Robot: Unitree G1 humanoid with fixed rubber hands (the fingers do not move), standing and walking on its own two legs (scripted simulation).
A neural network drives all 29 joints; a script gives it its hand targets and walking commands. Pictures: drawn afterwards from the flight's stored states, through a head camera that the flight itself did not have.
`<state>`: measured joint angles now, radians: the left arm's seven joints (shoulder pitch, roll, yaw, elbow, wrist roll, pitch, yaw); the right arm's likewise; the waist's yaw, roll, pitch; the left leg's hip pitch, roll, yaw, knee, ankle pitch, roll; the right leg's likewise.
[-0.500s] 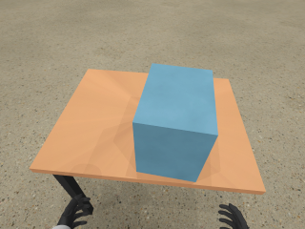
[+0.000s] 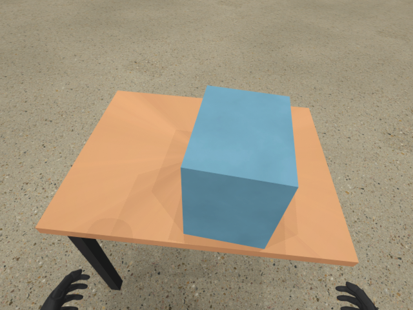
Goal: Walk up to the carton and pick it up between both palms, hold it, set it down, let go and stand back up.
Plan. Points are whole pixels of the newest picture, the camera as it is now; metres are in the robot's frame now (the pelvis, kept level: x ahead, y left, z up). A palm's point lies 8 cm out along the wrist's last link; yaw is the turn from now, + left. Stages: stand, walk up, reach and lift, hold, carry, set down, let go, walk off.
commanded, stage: stand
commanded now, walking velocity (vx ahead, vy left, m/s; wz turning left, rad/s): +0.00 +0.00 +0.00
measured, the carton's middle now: (235, 166) +0.46 -0.05 +0.01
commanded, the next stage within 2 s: none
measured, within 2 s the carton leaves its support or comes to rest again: neither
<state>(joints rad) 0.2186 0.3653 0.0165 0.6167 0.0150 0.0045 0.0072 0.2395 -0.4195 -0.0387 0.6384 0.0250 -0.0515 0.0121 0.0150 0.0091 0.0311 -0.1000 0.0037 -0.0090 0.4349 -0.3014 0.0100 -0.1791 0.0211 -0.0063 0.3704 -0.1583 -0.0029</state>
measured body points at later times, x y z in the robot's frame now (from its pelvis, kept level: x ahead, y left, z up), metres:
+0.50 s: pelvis +0.00 +0.00 +0.00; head +0.01 +0.00 +0.45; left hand +0.12 +0.31 -0.10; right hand +0.14 -0.30 -0.08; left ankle -0.04 +0.11 -0.74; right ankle +0.03 -0.12 -0.74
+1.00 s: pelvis +0.00 +0.00 +0.00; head +0.01 +0.00 +0.45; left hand +0.10 +0.31 -0.11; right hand +0.13 -0.31 -0.09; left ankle -0.04 +0.11 -0.74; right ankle +0.03 -0.12 -0.74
